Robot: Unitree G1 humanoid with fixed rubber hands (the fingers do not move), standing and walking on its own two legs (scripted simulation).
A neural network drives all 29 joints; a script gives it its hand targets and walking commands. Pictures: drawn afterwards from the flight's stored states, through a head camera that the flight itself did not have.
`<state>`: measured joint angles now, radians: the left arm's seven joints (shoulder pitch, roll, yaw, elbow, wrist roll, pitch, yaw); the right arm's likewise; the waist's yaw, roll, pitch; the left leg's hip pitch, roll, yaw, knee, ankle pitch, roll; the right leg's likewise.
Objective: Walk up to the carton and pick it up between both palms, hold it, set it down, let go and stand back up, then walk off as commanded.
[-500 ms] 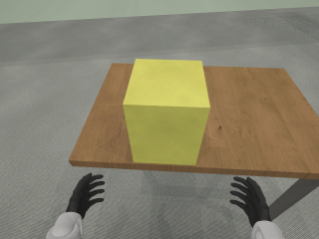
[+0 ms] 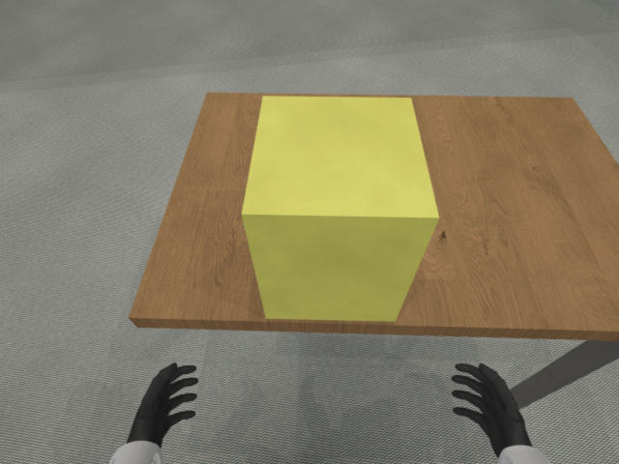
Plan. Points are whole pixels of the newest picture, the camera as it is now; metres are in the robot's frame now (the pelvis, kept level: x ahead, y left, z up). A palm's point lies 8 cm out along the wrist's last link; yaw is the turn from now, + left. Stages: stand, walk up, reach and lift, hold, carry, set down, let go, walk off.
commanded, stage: set down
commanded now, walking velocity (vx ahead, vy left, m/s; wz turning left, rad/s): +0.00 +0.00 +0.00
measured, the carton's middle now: (333, 216) +0.43 +0.02 +0.05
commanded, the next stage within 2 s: let go in 0.84 s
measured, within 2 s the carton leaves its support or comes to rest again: neither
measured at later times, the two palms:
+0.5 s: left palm (174, 453) +0.13 +0.20 -0.06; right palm out of the picture +0.14 -0.23 -0.07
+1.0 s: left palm (175, 453) +0.13 +0.21 -0.09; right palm out of the picture +0.14 -0.23 -0.09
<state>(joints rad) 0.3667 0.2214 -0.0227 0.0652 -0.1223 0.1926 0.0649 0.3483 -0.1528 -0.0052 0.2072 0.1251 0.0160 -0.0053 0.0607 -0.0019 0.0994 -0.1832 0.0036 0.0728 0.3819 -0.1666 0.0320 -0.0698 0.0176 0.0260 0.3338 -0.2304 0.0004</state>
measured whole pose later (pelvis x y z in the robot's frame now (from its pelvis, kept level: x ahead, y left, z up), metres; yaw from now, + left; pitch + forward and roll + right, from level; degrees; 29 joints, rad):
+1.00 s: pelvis -0.01 -0.03 -0.01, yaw +1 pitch -4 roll +0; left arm 0.21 0.22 0.00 0.47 -0.01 0.17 0.02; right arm 0.19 -0.13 -0.01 0.67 -0.02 -0.14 -0.01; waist 0.02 -0.02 0.11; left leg -0.18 0.02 0.05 0.42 -0.17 0.00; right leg -0.09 0.03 0.00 0.45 -0.28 -0.04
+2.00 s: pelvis +0.00 +0.01 +0.00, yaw +2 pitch -4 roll -1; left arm 0.24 0.31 0.03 0.97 0.03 -0.02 0.00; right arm 0.20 -0.31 -0.03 1.04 -0.03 -0.03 0.01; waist 0.01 0.02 0.01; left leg -0.17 -0.02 0.05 0.45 -0.20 0.05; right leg -0.05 0.00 -0.01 0.40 -0.28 0.01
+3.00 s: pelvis -0.08 -0.01 -0.02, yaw +1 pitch -2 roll +1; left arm 0.14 0.36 0.05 0.94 0.01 0.04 0.00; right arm 0.05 -0.35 -0.04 0.92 -0.03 0.02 0.01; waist 0.00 0.01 0.23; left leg -0.39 -0.02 0.07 0.55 -0.12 0.05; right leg -0.37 0.04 0.04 0.90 -0.46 -0.05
